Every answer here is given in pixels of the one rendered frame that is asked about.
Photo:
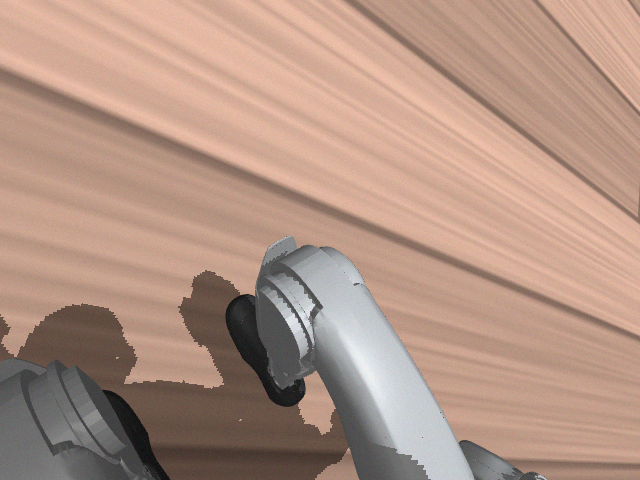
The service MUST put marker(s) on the right robot hand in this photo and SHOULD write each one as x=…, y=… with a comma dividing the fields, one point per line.
x=486, y=465

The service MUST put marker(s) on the right robot foot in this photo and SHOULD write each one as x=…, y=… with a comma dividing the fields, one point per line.
x=242, y=326

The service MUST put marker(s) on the left robot foot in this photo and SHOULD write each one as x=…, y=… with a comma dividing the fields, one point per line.
x=137, y=434

